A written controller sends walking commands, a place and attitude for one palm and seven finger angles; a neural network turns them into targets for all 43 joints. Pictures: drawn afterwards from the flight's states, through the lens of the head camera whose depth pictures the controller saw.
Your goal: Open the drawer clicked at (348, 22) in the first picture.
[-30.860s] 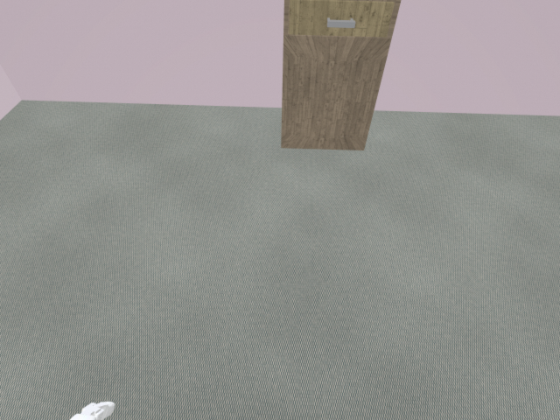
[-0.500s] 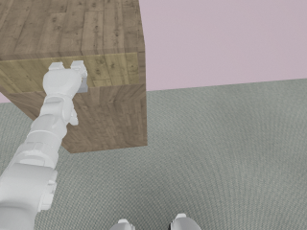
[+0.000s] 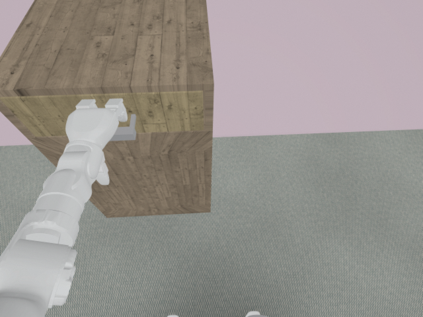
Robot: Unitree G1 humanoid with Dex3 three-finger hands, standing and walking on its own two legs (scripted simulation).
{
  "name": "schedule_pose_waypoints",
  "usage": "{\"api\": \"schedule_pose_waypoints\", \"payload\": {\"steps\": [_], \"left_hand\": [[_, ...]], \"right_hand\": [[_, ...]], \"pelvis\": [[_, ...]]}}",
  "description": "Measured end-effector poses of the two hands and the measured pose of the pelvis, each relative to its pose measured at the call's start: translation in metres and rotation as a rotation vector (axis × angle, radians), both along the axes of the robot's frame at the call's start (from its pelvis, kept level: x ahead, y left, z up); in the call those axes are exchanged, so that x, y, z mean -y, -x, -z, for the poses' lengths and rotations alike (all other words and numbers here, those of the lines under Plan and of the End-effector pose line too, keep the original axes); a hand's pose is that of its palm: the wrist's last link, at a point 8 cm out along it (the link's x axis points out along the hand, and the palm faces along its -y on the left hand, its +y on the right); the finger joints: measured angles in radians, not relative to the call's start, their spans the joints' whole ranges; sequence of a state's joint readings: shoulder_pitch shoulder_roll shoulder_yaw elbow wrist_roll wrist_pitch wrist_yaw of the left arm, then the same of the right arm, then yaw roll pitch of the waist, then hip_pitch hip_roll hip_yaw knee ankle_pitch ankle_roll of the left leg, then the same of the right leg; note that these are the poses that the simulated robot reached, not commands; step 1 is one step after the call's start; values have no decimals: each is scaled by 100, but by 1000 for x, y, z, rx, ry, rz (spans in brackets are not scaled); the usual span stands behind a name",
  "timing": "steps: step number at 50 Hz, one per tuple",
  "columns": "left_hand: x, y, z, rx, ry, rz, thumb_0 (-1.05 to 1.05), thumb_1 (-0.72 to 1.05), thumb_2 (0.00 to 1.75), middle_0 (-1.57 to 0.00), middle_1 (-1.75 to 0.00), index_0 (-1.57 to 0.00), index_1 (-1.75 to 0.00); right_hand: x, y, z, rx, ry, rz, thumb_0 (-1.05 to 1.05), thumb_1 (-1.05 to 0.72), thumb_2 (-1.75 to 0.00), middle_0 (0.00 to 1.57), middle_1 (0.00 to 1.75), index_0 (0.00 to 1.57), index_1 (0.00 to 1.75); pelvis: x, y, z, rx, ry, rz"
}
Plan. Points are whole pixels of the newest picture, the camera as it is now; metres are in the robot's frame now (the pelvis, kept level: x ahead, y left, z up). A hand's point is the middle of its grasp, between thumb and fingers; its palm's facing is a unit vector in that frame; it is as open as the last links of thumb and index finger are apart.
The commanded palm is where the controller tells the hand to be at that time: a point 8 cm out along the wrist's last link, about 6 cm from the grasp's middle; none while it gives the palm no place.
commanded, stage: re-aim the fingers above the handle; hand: left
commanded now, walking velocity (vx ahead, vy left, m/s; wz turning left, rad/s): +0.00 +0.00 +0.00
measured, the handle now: (110, 126) +0.53 +0.24 -0.03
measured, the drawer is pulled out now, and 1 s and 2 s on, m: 0.00 0.00 0.00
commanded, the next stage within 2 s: lower the fingers behind the handle in 2.00 s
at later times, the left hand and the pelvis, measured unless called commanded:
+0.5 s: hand (107, 134) +0.47 +0.22 +0.03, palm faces -0.02 -0.03 -1.00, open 13.8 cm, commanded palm +0.43 +0.24 +0.09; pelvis +0.00 +0.00 +0.00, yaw -2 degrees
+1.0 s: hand (97, 128) +0.47 +0.24 +0.04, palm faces +0.02 +0.02 -1.00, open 13.8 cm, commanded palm +0.44 +0.25 +0.09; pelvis -0.02 +0.00 -0.01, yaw -1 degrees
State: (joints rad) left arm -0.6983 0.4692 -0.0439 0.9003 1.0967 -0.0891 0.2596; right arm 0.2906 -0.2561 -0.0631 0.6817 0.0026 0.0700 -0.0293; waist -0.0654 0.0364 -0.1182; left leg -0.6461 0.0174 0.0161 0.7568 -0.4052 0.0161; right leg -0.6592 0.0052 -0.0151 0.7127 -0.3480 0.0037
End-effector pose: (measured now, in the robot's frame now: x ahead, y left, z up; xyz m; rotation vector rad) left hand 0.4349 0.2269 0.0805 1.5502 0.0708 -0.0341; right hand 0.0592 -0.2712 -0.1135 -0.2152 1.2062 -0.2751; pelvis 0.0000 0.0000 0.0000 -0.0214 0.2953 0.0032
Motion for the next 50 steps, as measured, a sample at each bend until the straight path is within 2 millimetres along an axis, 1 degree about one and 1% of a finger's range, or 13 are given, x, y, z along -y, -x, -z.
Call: {"api": "schedule_pose_waypoints", "payload": {"steps": [6,11,16,20,24,28,33,35,38,42,44,47,50], "left_hand": [[-10,-6,-4,69,-28,-53,0,-49,30,-32,-120,-32,-120],[-17,-9,-7,27,-60,-123,0,-48,30,-32,-120,-32,-120],[0,-12,-6,-34,-19,-75,0,-48,30,-32,-120,-32,-120],[15,-13,-6,-22,17,-1,0,-48,30,-32,-120,-32,-120],[11,-13,-7,32,15,-2,0,-48,30,-32,-120,-32,-120],[-11,-7,-8,61,-33,-74,0,-48,30,-32,-120,-32,-120],[-31,8,-5,-1,-69,-143,0,-48,30,-31,-120,-32,-120],[-28,12,-4,-27,-55,-123,0,-48,30,-31,-120,-32,-120],[-13,12,-3,-41,-25,-53,-1,-48,30,-32,-120,-32,-120],[12,4,-9,20,10,50,-1,-49,30,-32,-120,-32,-120],[17,-3,-13,65,20,60,0,-49,30,-32,-120,-32,-120],[12,-12,-17,107,5,3,0,-49,30,-32,-120,-32,-120],[-7,-16,-16,91,-46,-94,0,-49,30,-32,-120,-32,-120]], "right_hand": [[2,8,9,-33,-11,-1,1,-90,-90,20,30,21,30],[-2,24,12,-72,-36,24,1,-90,-90,20,30,21,30],[-3,38,9,-98,-34,50,1,-90,-90,20,30,21,30],[-2,44,6,-96,-19,67,1,-90,-90,20,30,21,30],[1,48,6,-91,-14,74,1,-90,-90,20,30,21,30],[2,50,9,-91,-25,69,1,-90,-90,20,30,21,30],[0,45,9,-85,-31,54,1,-90,-90,20,30,21,30],[0,42,7,-80,-23,44,1,-90,-90,20,30,21,30],[0,35,3,-63,-1,27,1,-90,-90,20,30,21,30],[1,28,-1,-25,23,18,1,-90,-90,20,30,21,30],[1,27,0,-13,23,17,1,-90,-90,20,30,21,30],[-1,29,4,-12,8,21,1,-90,-90,20,30,21,30],[-5,36,9,-35,-15,30,1,-90,-90,20,30,21,30]], "pelvis": [[1,2,4,-26,0,1],[2,1,3,-25,0,1],[3,-1,0,-10,-1,3],[3,0,0,-5,-2,13],[3,3,2,-13,-5,27],[2,5,3,-19,-7,33],[1,7,1,-9,-3,18],[1,8,0,1,-1,7],[0,9,-1,13,1,-7],[-1,12,1,9,3,-11],[-2,14,3,2,3,-5],[-3,15,5,-13,-1,10],[-4,16,6,-25,-5,24]]}}
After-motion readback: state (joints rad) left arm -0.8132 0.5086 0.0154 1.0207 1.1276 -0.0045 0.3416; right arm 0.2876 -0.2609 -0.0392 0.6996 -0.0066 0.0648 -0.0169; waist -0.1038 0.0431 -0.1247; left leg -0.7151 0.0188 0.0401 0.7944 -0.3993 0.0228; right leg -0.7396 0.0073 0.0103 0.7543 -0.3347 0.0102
